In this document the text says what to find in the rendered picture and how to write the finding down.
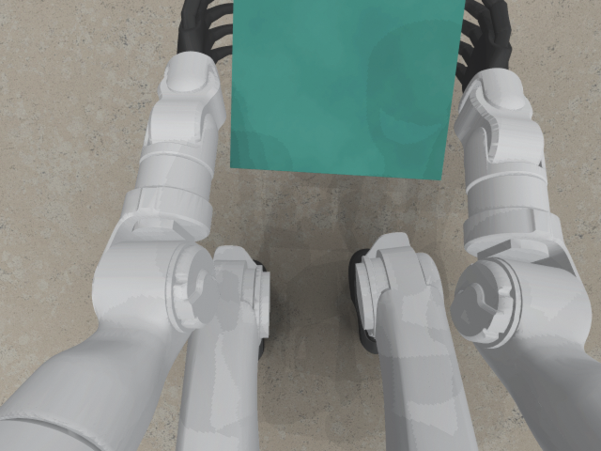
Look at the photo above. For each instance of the right robot hand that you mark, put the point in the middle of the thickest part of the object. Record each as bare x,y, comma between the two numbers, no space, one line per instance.
492,48

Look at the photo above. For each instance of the left robot thigh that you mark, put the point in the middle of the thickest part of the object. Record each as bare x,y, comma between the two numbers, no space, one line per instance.
218,410

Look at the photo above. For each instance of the left robot upper arm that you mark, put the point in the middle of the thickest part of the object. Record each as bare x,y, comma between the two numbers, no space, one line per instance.
101,394

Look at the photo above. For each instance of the robot right forearm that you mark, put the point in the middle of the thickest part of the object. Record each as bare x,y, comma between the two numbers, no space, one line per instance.
505,175

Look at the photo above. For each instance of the left robot hand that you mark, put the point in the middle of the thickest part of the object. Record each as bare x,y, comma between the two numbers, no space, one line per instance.
194,34

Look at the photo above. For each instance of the right robot shin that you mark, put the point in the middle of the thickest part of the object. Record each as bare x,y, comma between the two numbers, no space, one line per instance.
399,239

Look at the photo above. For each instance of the robot left forearm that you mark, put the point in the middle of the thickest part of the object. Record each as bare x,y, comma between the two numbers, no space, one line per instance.
176,167

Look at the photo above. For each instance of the carton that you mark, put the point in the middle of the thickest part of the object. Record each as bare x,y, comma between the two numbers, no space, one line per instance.
347,87

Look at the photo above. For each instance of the right robot upper arm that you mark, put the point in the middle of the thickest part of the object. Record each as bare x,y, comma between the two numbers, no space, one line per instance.
530,323

